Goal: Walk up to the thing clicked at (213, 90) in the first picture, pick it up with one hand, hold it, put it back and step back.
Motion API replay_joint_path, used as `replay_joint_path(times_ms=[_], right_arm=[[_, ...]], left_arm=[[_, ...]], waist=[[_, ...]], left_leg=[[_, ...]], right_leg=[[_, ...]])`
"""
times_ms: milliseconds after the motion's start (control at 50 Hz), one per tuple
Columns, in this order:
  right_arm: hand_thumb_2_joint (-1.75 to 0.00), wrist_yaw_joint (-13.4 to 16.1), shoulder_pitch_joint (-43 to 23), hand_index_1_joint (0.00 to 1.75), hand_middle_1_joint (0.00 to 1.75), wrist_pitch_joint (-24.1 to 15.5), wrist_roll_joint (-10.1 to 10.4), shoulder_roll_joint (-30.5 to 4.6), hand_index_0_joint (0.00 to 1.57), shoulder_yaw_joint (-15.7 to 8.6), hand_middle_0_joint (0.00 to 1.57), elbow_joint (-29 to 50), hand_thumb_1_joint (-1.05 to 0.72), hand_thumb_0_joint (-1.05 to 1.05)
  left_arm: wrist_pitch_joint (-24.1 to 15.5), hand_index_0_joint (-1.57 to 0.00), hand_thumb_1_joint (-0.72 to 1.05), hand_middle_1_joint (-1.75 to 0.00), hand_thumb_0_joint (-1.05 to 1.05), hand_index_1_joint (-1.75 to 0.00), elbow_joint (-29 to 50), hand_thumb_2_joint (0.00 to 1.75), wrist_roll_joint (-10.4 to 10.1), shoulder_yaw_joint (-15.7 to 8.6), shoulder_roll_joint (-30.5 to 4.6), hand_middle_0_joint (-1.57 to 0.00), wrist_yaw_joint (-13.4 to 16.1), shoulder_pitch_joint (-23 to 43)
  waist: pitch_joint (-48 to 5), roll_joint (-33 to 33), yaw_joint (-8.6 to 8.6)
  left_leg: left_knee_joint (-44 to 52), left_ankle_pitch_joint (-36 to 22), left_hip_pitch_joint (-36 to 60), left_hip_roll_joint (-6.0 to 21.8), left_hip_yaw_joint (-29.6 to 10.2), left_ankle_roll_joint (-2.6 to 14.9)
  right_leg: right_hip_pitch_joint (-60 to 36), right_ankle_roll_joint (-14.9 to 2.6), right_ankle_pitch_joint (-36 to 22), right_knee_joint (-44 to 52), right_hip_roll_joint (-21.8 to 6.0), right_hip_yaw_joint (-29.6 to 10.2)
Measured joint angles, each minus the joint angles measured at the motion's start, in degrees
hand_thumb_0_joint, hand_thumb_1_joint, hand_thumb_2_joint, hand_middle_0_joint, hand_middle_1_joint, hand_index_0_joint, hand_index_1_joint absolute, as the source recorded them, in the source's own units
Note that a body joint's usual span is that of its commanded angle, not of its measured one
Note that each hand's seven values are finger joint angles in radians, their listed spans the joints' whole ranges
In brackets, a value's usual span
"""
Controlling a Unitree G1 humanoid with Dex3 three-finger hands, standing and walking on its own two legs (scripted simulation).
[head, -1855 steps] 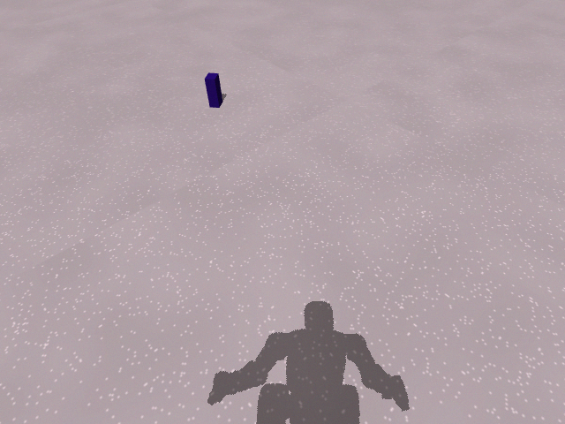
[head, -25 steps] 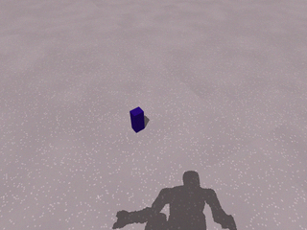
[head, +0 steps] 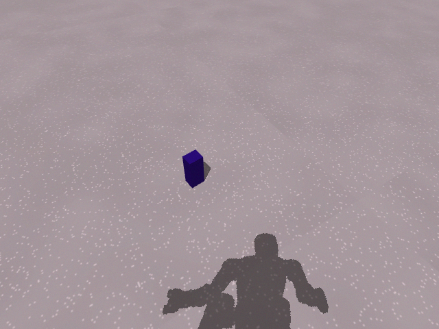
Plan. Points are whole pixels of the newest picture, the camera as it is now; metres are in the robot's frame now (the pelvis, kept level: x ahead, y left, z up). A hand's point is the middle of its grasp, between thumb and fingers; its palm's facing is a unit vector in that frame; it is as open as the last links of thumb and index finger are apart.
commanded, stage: step back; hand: left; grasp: from the side
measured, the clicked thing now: (193, 169) +1.03 +0.21 -0.66
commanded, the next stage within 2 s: stand in 0.36 s
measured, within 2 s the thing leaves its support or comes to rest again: neither
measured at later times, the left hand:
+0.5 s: hand out of the picture +0.10 +0.24 -0.13, palm faces -0.04 -0.94 -0.34, open 7.4 cm
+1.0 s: hand out of the picture +0.06 +0.25 -0.13, palm faces -0.04 -0.94 -0.35, open 7.4 cm
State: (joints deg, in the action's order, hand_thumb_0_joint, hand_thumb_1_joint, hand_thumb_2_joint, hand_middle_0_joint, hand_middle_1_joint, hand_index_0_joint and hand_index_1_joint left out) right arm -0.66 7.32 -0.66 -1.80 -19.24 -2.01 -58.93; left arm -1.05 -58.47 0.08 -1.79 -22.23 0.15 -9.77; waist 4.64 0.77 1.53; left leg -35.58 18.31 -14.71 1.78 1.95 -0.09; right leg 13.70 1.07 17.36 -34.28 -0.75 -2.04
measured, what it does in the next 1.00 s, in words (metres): stands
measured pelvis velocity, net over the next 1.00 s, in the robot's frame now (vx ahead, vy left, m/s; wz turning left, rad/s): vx -0.01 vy -0.01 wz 0.00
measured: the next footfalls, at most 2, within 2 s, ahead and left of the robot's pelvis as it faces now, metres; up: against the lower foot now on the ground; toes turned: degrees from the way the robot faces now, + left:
none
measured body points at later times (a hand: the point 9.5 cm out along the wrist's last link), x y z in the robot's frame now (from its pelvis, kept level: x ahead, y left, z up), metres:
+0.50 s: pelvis +0.00 +0.00 +0.02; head +0.01 +0.00 +0.47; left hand +0.10 +0.29 -0.11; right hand +0.10 -0.30 -0.11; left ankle +0.01 +0.12 -0.73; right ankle +0.01 -0.14 -0.73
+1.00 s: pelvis -0.01 -0.01 +0.02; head +0.00 -0.01 +0.47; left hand +0.06 +0.30 -0.11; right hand +0.05 -0.31 -0.12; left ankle +0.01 +0.12 -0.73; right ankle +0.01 -0.14 -0.73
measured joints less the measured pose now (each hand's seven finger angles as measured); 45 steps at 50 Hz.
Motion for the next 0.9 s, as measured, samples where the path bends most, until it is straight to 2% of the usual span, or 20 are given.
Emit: replay_joint_path(times_ms=[60,340,520,900], right_arm=[[-0.90,0.2,-1.6,0.30,0.30,0.2,0.5,0.8,0.20,0.4,0.20,-0.5,-0.91,0.00],[-0.90,0.0,-5.9,0.30,0.30,0.4,0.6,0.2,0.20,0.1,0.20,-3.6,-0.91,0.00],[-0.90,-0.3,-4.2,0.30,0.30,-0.1,1.1,-0.5,0.20,0.3,0.20,-6.2,-0.91,0.00],[-0.90,-0.5,-1.1,0.30,0.30,0.0,0.9,-0.5,0.20,0.8,0.20,-7.9,-0.91,0.00]], left_arm=[[-0.1,-0.20,0.90,-0.30,0.00,-0.30,-0.7,0.90,-0.1,0.2,-0.1,-0.20,0.0,1.3],[-0.2,-0.20,0.90,-0.30,0.00,-0.30,-2.4,0.90,0.5,1.1,1.8,-0.20,-0.1,5.0],[0.0,-0.20,0.90,-0.30,0.00,-0.30,-5.2,0.90,0.1,2.1,2.6,-0.20,-0.4,5.3],[0.2,-0.20,0.90,-0.30,0.00,-0.30,-7.0,0.90,0.4,2.1,2.1,-0.20,-0.7,2.9]], waist=[[0.0,-0.2,-0.18],[-0.6,-1.1,-0.57],[-1.0,-0.7,-1.91],[-2.2,-1.2,-2.12]], left_leg=[[1.9,-0.6,1.2,0.2,0.4,-0.08],[9.5,-4.3,5.0,0.2,1.9,-0.25],[14.8,-7.4,7.7,-0.2,1.3,-0.37],[17.0,-9.6,7.5,-0.2,0.4,-0.73]], right_leg=[[-1.0,0.64,-0.1,1.8,0.1,-0.4],[-3.6,0.61,-3.6,8.1,0.2,-1.7],[-6.7,0.66,-6.3,13.4,-0.2,-1.0],[-6.7,0.30,-8.0,15.2,-0.1,-0.1]])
